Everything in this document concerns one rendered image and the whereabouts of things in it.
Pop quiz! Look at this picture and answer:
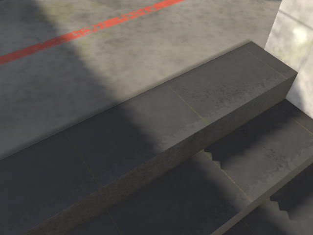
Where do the stairs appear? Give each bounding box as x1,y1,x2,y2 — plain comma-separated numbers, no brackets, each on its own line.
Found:
22,74,313,235

